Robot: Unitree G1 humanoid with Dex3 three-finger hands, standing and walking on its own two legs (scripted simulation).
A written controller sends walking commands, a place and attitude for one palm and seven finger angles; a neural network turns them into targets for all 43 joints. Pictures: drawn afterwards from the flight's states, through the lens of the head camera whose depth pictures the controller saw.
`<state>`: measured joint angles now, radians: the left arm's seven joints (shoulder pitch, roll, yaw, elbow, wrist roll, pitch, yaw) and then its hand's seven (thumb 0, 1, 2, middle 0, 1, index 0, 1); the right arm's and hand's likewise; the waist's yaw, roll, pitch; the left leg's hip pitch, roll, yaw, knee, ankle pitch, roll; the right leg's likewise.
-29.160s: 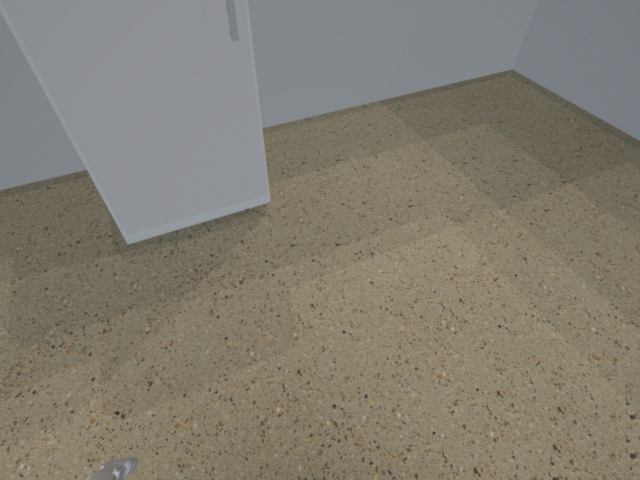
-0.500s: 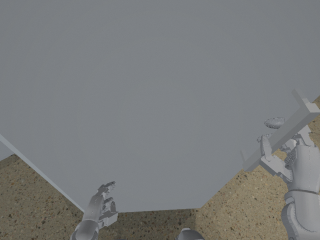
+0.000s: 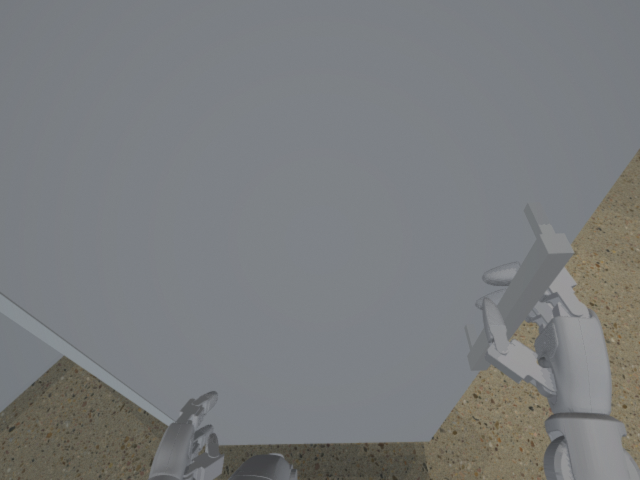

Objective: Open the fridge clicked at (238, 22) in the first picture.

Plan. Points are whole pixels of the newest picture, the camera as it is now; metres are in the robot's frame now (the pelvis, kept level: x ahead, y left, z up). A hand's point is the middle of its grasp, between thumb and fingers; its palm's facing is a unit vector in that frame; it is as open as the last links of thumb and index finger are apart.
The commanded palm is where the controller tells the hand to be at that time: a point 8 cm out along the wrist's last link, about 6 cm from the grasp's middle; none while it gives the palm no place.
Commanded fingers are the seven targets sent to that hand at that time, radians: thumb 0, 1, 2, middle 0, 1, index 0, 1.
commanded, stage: walk backward, drawing the door open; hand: right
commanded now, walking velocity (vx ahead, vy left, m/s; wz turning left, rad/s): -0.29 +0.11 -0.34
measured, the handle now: (501, 301) +0.29 -0.17 +0.11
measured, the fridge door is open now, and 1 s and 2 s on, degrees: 55 89 83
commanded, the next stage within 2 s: stop walking and hold the door back in 0.76 s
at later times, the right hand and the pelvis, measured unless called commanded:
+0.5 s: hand out of the picture +0.09 -0.12 +0.12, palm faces +0.45 +0.84 -0.29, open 6.1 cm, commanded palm +0.03 -0.15 +0.12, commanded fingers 0.00 -0.90 -0.90 0.45 1.40 0.45 1.40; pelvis -0.09 +0.13 -0.01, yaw -15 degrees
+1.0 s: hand out of the picture -0.05 -0.04 +0.11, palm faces +0.69 +0.65 -0.32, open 6.3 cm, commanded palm -0.08 -0.10 +0.10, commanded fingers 0.00 -0.90 -0.90 0.45 1.40 0.45 1.40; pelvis -0.17 +0.27 -0.02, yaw -26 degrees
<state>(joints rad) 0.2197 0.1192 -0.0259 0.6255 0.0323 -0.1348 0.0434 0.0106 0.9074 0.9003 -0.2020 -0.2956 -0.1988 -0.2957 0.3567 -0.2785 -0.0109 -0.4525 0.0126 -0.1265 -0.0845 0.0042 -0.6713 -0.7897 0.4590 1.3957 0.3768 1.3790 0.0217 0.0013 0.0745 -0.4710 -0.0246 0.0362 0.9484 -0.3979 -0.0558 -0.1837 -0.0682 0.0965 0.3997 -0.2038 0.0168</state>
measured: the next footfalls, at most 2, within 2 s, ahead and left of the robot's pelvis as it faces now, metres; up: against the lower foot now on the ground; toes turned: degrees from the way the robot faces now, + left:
left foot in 0.20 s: -0.01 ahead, +0.16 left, +0.00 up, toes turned -4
right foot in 0.60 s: -0.15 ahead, +0.05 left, +0.00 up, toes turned -21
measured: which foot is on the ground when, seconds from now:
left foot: up 0.00-0.18, down 0.20-0.62, up 0.64-0.96, down 0.98-1.00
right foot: down 0.00-0.20, up 0.22-0.58, down 0.60-0.96, up 0.98-1.00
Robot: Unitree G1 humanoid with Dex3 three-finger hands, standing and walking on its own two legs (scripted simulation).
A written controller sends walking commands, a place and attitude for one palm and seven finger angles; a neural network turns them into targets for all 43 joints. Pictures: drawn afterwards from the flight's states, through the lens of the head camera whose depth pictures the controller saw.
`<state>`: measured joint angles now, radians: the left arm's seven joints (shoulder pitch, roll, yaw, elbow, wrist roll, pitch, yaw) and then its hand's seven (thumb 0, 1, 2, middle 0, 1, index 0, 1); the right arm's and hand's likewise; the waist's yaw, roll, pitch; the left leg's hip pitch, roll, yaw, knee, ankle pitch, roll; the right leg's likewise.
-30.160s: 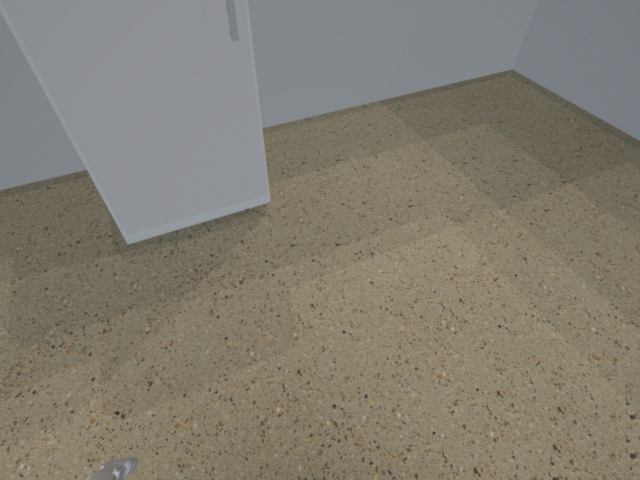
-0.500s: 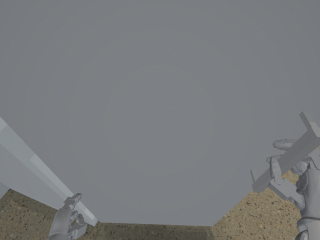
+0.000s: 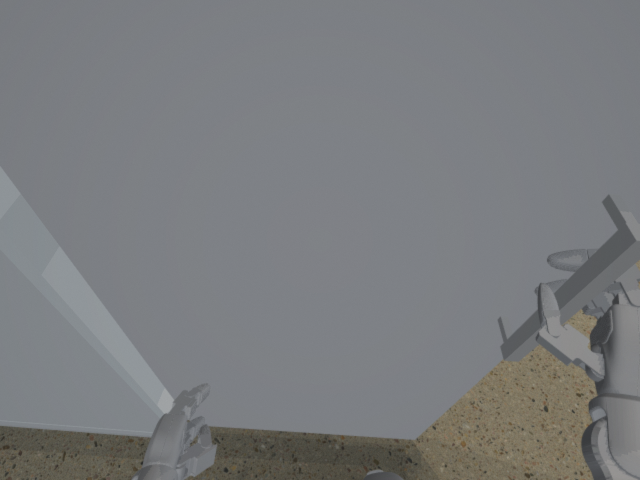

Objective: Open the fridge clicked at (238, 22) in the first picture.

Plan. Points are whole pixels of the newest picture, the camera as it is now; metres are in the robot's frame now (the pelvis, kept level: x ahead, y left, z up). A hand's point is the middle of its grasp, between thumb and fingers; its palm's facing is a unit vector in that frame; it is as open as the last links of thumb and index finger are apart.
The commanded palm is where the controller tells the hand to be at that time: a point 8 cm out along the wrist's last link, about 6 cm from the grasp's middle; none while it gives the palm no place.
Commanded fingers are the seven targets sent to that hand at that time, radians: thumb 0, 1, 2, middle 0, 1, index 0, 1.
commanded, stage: stop walking and hold the door back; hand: right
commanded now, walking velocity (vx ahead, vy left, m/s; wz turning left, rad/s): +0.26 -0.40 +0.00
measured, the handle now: (554, 291) +0.28 -0.25 +0.13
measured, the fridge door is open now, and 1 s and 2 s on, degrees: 89 83 85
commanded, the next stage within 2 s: loosen the grip on the handle in 1.38 s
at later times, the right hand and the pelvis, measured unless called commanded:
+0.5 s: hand (539, 275) +0.30 -0.23 +0.14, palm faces +0.28 +0.93 -0.24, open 5.8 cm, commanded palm +0.26 -0.30 +0.13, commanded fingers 0.00 -0.90 -0.90 0.45 1.40 0.45 1.40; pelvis -0.08 -0.01 +0.02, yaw -3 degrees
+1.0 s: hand (535, 274) +0.31 -0.23 +0.13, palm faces +0.17 +0.95 -0.26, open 5.7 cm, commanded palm +0.26 -0.31 +0.13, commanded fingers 0.00 -0.90 -0.90 0.45 1.40 0.45 1.40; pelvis -0.04 -0.04 +0.00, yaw +4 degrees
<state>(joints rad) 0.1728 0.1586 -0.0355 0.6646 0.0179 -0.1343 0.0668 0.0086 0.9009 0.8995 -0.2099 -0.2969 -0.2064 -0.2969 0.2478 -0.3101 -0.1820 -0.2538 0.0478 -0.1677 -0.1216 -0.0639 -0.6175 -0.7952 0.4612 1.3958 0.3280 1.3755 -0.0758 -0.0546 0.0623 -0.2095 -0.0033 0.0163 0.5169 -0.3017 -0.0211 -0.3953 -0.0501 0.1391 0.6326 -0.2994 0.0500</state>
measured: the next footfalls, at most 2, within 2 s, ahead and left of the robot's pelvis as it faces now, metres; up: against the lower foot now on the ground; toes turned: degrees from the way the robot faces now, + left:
right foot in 0.52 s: -0.07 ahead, -0.13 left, +0.00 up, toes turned -7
left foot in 0.82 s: -0.02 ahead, +0.07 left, +0.00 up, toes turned +7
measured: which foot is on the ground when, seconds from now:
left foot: down 0.00-0.54, up 0.56-0.80, down 0.82-1.00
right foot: up 0.00-0.50, down 0.52-0.86, up 0.88-1.00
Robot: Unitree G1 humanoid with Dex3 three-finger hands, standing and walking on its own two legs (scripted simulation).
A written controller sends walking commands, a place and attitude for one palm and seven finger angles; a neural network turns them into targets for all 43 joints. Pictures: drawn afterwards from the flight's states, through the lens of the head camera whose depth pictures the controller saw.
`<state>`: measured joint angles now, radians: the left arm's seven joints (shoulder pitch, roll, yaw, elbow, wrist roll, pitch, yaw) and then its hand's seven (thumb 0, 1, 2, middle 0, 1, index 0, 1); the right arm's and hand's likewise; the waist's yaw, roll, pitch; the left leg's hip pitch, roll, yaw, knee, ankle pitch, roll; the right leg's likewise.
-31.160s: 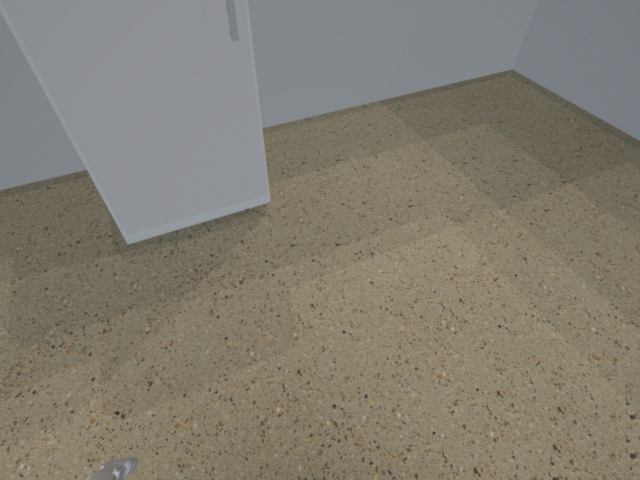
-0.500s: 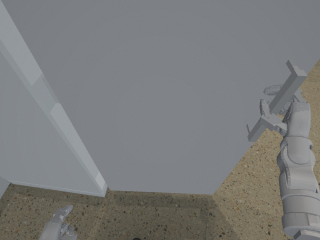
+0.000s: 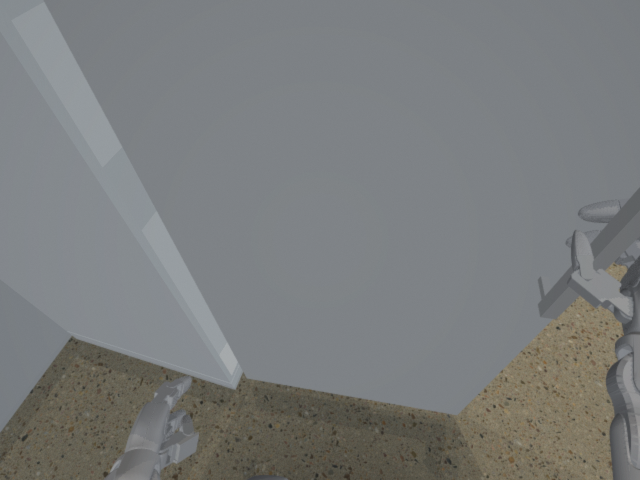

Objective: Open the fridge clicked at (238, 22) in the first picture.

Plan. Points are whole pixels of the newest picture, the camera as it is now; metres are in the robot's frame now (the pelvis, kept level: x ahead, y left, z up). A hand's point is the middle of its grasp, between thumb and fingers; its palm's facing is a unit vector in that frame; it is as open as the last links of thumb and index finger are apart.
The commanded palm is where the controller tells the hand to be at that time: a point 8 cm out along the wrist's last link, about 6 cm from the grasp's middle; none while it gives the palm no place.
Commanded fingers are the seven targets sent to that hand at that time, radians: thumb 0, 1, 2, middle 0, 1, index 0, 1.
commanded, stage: stop walking and hold the door back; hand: right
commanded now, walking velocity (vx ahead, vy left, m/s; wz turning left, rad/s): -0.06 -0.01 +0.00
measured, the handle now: (592, 244) +0.37 -0.24 +0.13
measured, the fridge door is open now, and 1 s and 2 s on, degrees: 83 85 83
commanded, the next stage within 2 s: loosen the grip on the handle in 0.38 s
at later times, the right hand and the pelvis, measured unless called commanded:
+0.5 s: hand (591, 300) +0.30 -0.22 +0.13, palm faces +0.18 +0.94 -0.29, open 5.9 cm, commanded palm +0.27 -0.27 +0.14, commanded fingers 0.00 -0.66 -0.78 0.45 1.40 0.45 1.40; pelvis -0.01 -0.02 +0.00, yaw +2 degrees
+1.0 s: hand (586, 295) +0.31 -0.22 +0.12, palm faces +0.19 +0.95 -0.25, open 13.8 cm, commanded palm +0.28 -0.27 +0.14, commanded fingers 0.00 0.55 -0.20 0.25 1.15 0.25 1.15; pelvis -0.01 +0.00 -0.01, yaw +2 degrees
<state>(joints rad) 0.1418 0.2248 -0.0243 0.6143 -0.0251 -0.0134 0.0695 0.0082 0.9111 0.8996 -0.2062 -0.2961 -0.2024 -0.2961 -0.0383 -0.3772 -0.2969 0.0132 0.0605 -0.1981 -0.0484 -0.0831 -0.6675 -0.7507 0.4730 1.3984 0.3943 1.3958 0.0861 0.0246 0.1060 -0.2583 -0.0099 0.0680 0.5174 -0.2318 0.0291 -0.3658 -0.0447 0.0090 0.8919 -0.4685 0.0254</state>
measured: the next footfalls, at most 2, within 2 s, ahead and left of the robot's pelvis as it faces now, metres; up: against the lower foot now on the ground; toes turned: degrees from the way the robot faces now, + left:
right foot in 0.10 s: +0.08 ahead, -0.14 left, +0.00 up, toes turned +1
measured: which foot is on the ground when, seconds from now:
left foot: down 0.00-1.00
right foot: up 0.00-0.08, down 0.10-1.00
